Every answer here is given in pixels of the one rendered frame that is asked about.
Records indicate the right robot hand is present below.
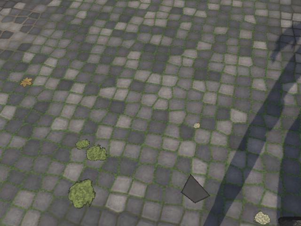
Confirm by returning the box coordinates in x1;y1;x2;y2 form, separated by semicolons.
278;216;301;226

